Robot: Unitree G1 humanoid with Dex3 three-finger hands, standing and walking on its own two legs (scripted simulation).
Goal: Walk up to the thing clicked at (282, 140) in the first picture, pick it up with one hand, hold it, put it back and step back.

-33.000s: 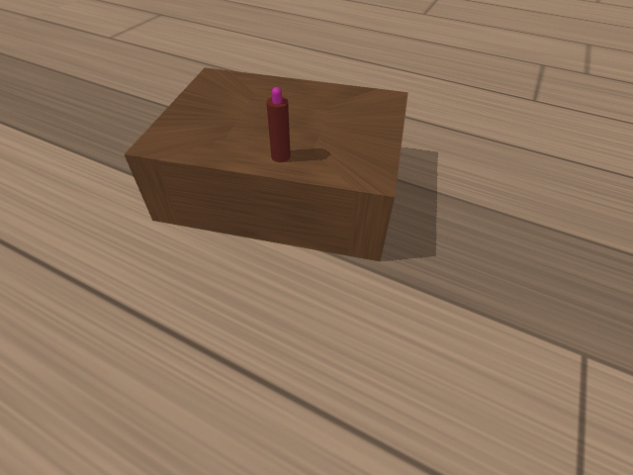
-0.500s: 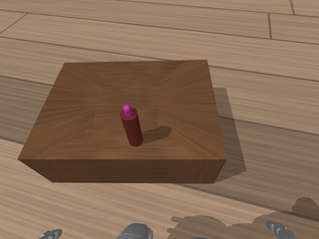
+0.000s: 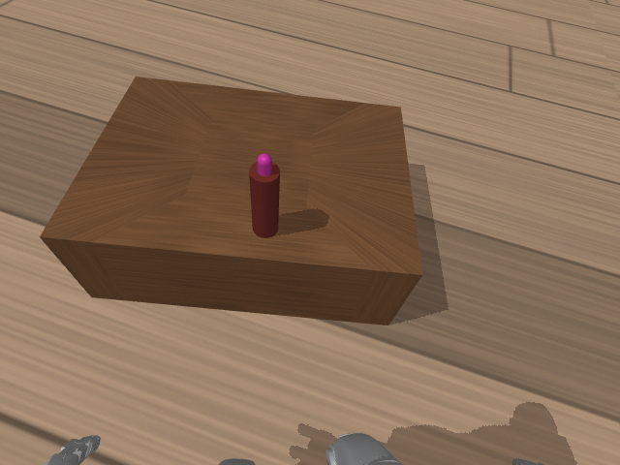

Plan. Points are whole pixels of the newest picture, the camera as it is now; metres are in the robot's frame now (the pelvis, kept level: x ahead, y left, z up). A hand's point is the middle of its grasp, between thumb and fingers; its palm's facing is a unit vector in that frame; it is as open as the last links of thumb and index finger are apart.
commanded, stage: step back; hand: left
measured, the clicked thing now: (264, 195) +0.73 +0.13 -0.27
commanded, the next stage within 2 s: none
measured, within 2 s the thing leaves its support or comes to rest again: neither
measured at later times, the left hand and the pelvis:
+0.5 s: hand out of the picture -0.05 +0.23 -0.14, palm faces -0.02 -0.89 -0.45, open 7.4 cm; pelvis -0.16 -0.05 -0.01, yaw +0 degrees
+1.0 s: hand out of the picture -0.26 +0.18 -0.16, palm faces -0.05 -0.91 -0.42, open 7.4 cm; pelvis -0.32 -0.09 -0.02, yaw -3 degrees
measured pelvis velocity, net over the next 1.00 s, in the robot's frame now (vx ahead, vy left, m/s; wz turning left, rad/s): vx -0.32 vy -0.09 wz -0.05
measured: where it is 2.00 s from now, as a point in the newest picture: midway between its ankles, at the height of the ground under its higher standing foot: outside the picture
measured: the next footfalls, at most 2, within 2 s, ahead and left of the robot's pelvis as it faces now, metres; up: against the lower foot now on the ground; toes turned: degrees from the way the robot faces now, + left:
right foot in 0.20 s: -0.08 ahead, -0.17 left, +0.00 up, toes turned -1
left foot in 0.56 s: -0.15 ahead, +0.07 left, +0.00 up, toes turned +0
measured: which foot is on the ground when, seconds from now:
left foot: down 0.00-0.24, up 0.26-0.54, down 0.56-0.96, up 0.98-1.00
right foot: up 0.00-0.18, down 0.20-0.58, up 0.60-0.90, down 0.92-1.00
